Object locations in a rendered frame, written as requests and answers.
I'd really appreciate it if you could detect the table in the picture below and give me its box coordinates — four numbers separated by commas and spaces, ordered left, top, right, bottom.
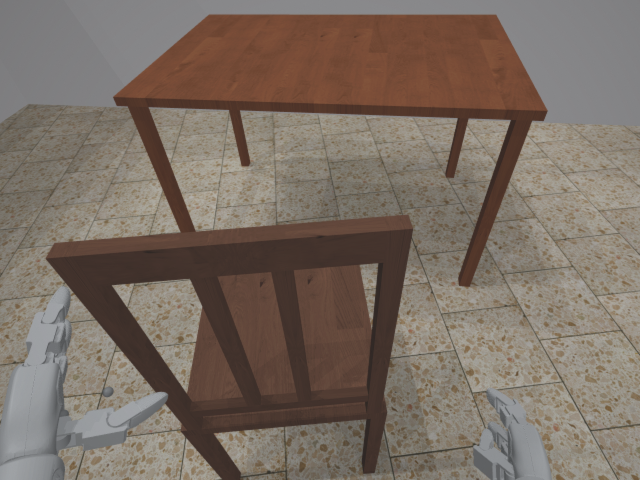
113, 15, 548, 287

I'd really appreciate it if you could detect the robot left forearm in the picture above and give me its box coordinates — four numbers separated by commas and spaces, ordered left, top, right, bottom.
0, 454, 65, 480

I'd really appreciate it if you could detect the robot right hand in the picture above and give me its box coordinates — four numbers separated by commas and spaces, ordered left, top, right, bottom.
473, 388, 552, 480

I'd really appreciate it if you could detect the chair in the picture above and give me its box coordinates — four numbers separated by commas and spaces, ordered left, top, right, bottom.
45, 215, 413, 480

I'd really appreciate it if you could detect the robot left hand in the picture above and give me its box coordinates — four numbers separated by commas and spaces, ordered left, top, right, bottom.
0, 286, 168, 466

